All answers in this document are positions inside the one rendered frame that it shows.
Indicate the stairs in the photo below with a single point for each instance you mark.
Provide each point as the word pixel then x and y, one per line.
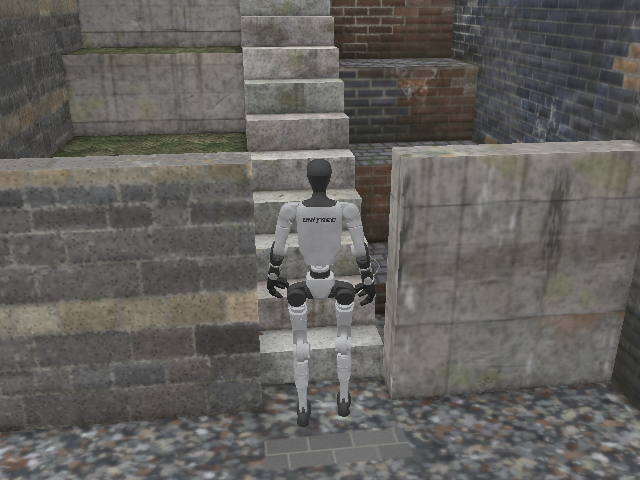
pixel 294 113

